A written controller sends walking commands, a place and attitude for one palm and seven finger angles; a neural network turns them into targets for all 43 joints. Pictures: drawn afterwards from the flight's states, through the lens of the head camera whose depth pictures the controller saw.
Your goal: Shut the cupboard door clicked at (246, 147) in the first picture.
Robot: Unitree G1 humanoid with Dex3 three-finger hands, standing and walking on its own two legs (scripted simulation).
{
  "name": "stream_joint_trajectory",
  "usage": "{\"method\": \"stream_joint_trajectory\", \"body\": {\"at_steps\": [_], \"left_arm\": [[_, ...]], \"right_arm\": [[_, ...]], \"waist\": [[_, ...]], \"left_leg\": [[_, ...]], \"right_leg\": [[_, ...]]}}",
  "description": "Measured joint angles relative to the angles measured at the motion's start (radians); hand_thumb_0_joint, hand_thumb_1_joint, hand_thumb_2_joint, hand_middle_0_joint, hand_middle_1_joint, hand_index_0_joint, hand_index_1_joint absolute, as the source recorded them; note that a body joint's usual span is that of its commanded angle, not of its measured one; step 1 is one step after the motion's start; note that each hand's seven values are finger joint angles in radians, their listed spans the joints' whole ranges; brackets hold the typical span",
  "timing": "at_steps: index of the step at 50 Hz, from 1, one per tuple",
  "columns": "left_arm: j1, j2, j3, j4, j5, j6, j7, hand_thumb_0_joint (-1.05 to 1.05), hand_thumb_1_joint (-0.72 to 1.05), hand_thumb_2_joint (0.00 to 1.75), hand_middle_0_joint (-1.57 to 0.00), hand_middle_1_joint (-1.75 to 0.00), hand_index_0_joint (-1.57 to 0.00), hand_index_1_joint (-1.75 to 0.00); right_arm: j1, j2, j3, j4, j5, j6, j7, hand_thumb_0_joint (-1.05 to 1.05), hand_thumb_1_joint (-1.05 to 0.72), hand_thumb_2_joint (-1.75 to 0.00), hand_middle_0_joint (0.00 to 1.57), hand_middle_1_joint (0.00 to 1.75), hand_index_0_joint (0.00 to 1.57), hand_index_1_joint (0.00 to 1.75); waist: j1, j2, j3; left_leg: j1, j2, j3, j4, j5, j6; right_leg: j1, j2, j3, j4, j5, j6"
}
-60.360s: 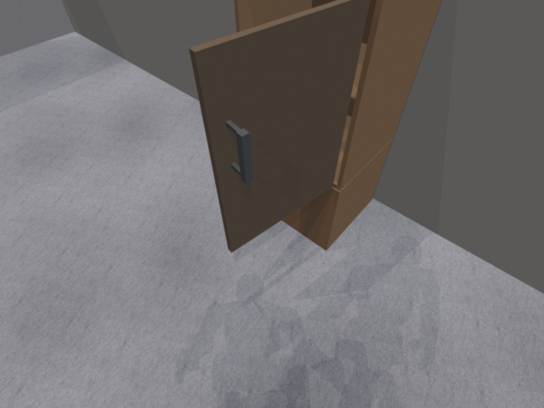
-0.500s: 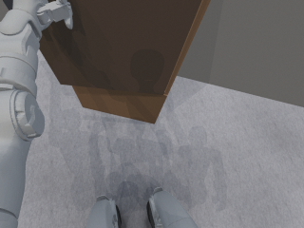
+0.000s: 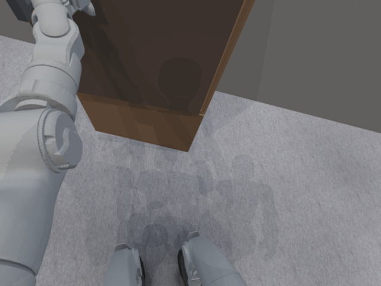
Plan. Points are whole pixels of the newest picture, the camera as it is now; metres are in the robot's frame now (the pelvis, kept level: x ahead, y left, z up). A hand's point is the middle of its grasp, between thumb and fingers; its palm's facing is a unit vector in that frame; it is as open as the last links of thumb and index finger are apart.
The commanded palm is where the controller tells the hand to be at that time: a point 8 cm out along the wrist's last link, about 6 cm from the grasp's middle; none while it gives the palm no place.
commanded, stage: pull the fist back off the door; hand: left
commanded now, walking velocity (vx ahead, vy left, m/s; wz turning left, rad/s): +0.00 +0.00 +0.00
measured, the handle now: out of the picture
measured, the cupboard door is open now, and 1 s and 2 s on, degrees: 4 4 4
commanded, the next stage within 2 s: draw the hand back to the body in 0.62 s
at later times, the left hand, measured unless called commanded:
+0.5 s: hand (90, 24) +0.56 +0.07 +0.13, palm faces +0.09 -1.00 +0.00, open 3.1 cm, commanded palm +0.51 +0.10 +0.14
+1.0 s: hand (61, 50) +0.48 +0.10 +0.16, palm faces +0.11 -0.99 -0.02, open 3.1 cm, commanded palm +0.43 +0.15 +0.17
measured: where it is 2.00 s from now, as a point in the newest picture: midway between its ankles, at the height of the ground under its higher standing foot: outside the picture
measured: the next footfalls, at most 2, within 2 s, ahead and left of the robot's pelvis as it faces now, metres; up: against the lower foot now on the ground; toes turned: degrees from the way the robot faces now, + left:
none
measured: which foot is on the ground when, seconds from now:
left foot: down 0.00-1.00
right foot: down 0.00-1.00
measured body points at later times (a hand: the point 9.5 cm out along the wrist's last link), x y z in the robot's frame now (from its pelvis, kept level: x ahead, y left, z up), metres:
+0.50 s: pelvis +0.03 -0.01 +0.04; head +0.15 +0.00 +0.48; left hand +0.55 +0.12 +0.14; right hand -0.01 -0.27 -0.07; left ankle +0.03 +0.11 -0.64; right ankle +0.01 -0.11 -0.64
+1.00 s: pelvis +0.02 -0.01 +0.06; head +0.09 -0.03 +0.50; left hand +0.47 +0.16 +0.16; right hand +0.04 -0.25 -0.07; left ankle +0.03 +0.11 -0.64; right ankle +0.01 -0.11 -0.64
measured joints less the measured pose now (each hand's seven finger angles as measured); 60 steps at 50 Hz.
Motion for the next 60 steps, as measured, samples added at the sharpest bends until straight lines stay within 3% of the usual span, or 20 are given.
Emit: {"method": "stream_joint_trajectory", "body": {"at_steps": [5, 10, 20, 29, 35, 42, 46, 50, 60], "left_arm": [[0.07, -0.019, 0.018, 0.001, -0.056, -0.001, -0.055, 0.01, 0.89, 0.91, -1.3, -1.5, -1.3, -1.5], [0.173, -0.055, 0.043, -0.033, -0.087, -0.064, -0.064, 0.01, 0.89, 0.91, -1.3, -1.5, -1.3, -1.5], [0.367, -0.176, -0.017, -0.139, -0.143, -0.135, -0.079, 0.02, 0.9, 0.9, -1.3, -1.5, -1.3, -1.5], [0.523, -0.273, -0.101, -0.276, -0.161, -0.179, -0.073, 0.02, 0.9, 0.9, -1.3, -1.5, -1.3, -1.5], [0.504, -0.304, -0.128, -0.226, -0.166, -0.166, -0.055, 0.02, 0.89, 0.9, -1.3, -1.5, -1.31, -1.51], [0.476, -0.271, -0.077, -0.204, -0.157, -0.18, -0.072, 0.02, 0.89, 0.9, -1.3, -1.5, -1.31, -1.5], [0.604, -0.258, -0.064, -0.324, -0.185, -0.162, -0.122, 0.02, 0.89, 0.9, -1.3, -1.5, -1.3, -1.5], [0.767, -0.264, -0.086, -0.479, -0.244, -0.117, -0.165, 0.02, 0.89, 0.9, -1.3, -1.5, -1.3, -1.5], [1.041, -0.275, -0.173, -0.805, -0.314, -0.025, -0.246, 0.02, 0.9, 0.9, -1.3, -1.5, -1.3, -1.5]], "right_arm": [[0.031, 0.013, 0.006, 0.006, 0.023, 0.027, -0.005, 0.0, -0.91, -0.89, 0.2, 0.3, 0.2, 0.3], [0.068, 0.002, -0.003, 0.01, 0.03, 0.028, -0.006, 0.01, -0.91, -0.89, 0.2, 0.3, 0.2, 0.3], [0.055, -0.029, -0.051, 0.017, 0.049, 0.053, -0.013, 0.01, -0.91, -0.89, 0.2, 0.3, 0.2, 0.3], [-0.042, -0.037, -0.079, 0.001, 0.064, 0.067, -0.026, 0.01, -0.91, -0.9, 0.2, 0.29, 0.19, 0.3], [-0.115, -0.021, -0.062, 0.001, 0.072, 0.067, -0.041, 0.01, -0.91, -0.89, 0.2, 0.29, 0.19, 0.3], [-0.131, -0.002, -0.042, -0.016, 0.075, 0.068, -0.048, 0.01, -0.91, -0.89, 0.2, 0.29, 0.2, 0.3], [-0.086, -0.003, -0.042, -0.037, 0.095, 0.091, -0.055, 0.01, -0.91, -0.89, 0.2, 0.29, 0.2, 0.3], [-0.046, -0.008, -0.042, -0.036, 0.123, 0.102, -0.072, 0.01, -0.91, -0.89, 0.2, 0.29, 0.2, 0.3], [-0.102, -0.034, -0.048, -0.014, 0.164, 0.055, -0.122, 0.01, -0.91, -0.89, 0.2, 0.29, 0.19, 0.3]], "waist": [[0.013, 0.006, 0.009], [0.036, 0.008, 0.0], [0.098, -0.014, -0.009], [0.154, -0.026, -0.017], [0.168, -0.029, -0.014], [0.159, -0.032, -0.018], [0.183, -0.022, -0.014], [0.213, -0.018, 0.002], [0.264, -0.021, 0.025]], "left_leg": [[0.079, 0.004, 0.016, -0.066, 0.016, -0.001], [0.168, 0.007, 0.036, -0.13, 0.023, -0.003], [0.296, -0.003, 0.044, -0.2, 0.024, -0.006], [0.36, -0.014, 0.046, -0.212, 0.019, -0.005], [0.382, -0.023, 0.039, -0.214, 0.025, -0.006], [0.375, -0.021, 0.051, -0.213, 0.035, -0.007], [0.44, -0.013, 0.073, -0.258, 0.045, -0.006], [0.537, -0.009, 0.079, -0.321, 0.063, -0.007], [0.711, -0.017, 0.061, -0.423, 0.102, -0.005]], "right_leg": [[0.07, 0.003, 0.018, -0.059, 0.019, -0.001], [0.148, 0.006, 0.039, -0.114, 0.029, -0.002], [0.269, -0.004, 0.048, -0.171, 0.024, -0.005], [0.33, -0.015, 0.05, -0.172, 0.011, -0.004], [0.353, -0.023, 0.043, -0.167, 0.009, -0.004], [0.335, -0.022, 0.054, -0.152, 0.016, -0.006], [0.387, -0.015, 0.077, -0.189, 0.032, -0.005], [0.482, -0.011, 0.085, -0.254, 0.055, -0.005], [0.671, -0.017, 0.07, -0.373, 0.096, -0.004]]}}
